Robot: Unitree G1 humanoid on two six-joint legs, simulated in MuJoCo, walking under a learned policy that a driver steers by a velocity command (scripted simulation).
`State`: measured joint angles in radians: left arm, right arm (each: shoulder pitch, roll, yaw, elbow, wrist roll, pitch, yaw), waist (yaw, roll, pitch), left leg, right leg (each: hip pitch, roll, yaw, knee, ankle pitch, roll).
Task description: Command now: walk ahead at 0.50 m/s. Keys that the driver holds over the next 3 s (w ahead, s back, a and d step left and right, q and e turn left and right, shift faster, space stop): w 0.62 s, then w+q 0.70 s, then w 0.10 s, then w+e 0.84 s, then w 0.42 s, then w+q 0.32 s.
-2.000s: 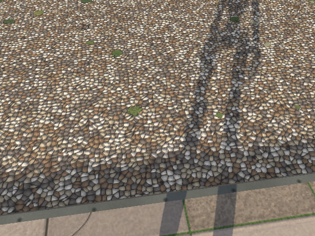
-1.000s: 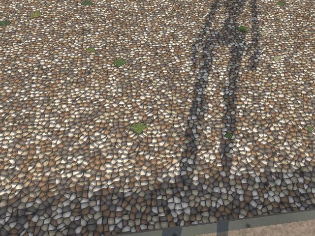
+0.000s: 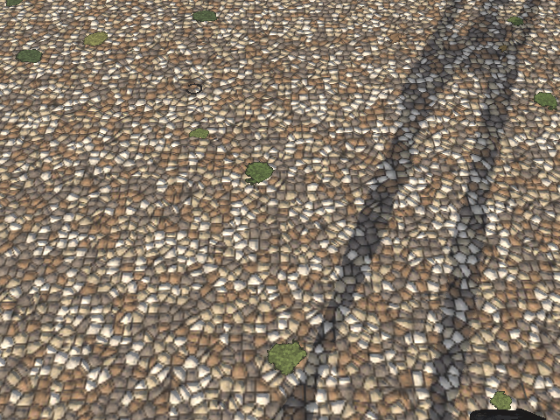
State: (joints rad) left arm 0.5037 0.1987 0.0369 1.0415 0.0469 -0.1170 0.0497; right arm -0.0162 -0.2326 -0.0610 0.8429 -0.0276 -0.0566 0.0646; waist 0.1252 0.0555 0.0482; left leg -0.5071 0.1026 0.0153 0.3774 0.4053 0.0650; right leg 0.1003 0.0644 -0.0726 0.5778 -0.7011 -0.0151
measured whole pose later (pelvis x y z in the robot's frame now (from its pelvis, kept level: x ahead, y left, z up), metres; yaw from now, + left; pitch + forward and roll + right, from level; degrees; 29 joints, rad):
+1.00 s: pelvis +0.55 +0.02 -0.07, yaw +9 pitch +1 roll -1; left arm 0.42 0.17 0.04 1.05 0.02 -0.11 0.02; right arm 0.08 -0.19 -0.04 0.90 -0.03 -0.02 0.05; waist 0.03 0.02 0.06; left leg -0.56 0.03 0.10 0.63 -0.07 0.11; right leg 0.11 0.03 -0.25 0.24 -0.37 -0.03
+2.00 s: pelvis +1.08 +0.17 -0.06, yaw +11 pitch +1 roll +0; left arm 0.42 0.24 0.06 0.90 0.00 -0.05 -0.01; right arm 0.08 -0.25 -0.02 0.76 -0.04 -0.03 0.02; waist 0.07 0.04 0.04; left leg -0.64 0.09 -0.06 0.77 -0.08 -0.05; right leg -0.09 0.14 0.12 0.28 -0.19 -0.11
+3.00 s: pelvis +1.57 +0.18 -0.06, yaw +2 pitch +0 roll -1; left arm 0.39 0.23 0.04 0.90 0.02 -0.09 0.00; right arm 0.24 -0.26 -0.06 0.87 -0.03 -0.01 0.05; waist 0.02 0.04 0.02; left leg -0.66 0.08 -0.02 0.96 -0.09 0.03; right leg -0.01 0.05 -0.18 0.22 -0.22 -0.07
